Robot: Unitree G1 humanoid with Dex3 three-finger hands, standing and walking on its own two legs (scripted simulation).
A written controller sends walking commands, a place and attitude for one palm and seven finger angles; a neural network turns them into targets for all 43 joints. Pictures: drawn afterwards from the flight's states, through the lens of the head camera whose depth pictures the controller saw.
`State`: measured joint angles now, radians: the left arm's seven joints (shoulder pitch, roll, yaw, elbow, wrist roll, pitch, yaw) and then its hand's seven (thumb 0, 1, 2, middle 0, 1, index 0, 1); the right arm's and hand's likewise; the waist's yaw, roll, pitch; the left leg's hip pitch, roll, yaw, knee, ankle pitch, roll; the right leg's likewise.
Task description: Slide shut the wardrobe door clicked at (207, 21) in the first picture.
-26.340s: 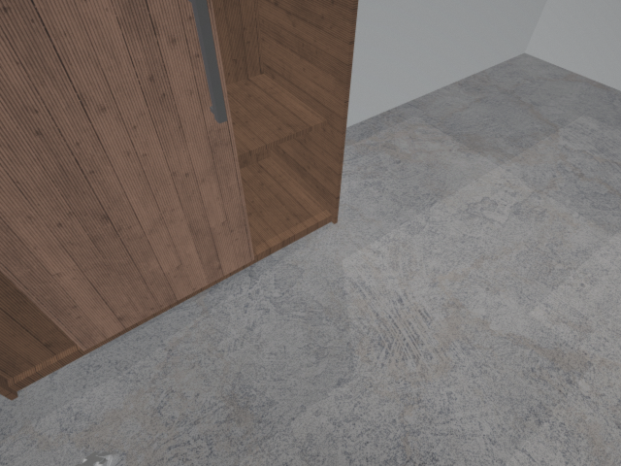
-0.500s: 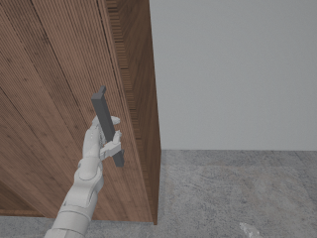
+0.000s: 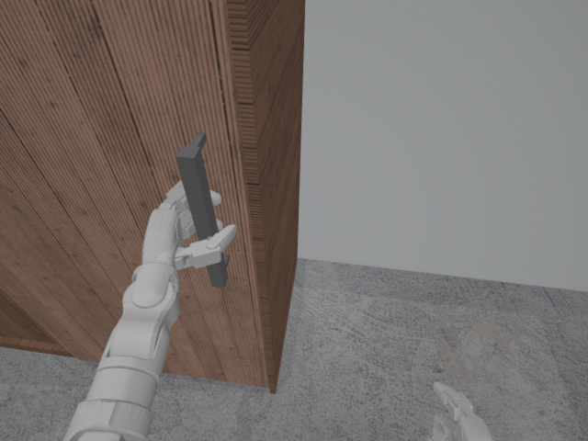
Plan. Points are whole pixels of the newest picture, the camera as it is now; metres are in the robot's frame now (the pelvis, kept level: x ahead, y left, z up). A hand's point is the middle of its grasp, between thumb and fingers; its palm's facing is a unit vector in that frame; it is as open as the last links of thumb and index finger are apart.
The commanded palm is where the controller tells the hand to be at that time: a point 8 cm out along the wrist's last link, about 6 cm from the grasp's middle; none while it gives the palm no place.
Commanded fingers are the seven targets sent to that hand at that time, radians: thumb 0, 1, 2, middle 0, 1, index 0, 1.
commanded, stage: loosen the grip on the handle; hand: left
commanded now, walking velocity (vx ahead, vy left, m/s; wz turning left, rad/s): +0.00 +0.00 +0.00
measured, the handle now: (211, 219) +0.40 +0.16 +0.09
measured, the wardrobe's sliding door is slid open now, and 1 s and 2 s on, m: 0.00 0.00 0.00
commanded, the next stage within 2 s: slip the hand off the handle in 0.38 s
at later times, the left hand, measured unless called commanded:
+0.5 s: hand (212, 240) +0.35 +0.15 +0.10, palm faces +0.09 -0.99 -0.14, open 14.1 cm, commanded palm +0.33 +0.20 +0.10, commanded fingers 0.00 -0.55 0.20 -0.25 -1.15 -0.25 -1.15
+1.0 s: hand (174, 238) +0.36 +0.20 +0.09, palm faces +0.12 -0.98 -0.16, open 14.2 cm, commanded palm +0.33 +0.25 +0.10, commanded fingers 0.00 -0.55 0.20 -0.25 -1.15 -0.25 -1.15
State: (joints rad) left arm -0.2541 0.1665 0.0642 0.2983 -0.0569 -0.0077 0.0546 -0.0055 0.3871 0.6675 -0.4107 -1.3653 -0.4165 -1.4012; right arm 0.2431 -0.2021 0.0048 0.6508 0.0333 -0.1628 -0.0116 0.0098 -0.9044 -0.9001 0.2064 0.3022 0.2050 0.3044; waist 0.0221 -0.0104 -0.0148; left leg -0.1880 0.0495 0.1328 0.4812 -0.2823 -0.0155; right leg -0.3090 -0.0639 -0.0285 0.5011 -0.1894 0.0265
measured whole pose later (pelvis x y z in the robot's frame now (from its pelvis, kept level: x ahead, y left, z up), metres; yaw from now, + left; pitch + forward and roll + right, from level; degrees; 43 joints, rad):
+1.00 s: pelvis +0.00 +0.00 -0.01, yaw +0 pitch +3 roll +0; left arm -0.30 0.30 0.17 0.46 -0.10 -0.13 -0.07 -0.01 -0.55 0.20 -0.31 -1.18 -0.33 -1.20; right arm 0.29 -0.23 0.03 0.67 0.04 -0.17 -0.05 0.01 -0.90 -0.90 0.21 0.30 0.21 0.30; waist 0.00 0.01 -0.04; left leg -0.31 0.04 0.08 0.59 -0.33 0.00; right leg -0.40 -0.06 -0.03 0.57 -0.21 0.03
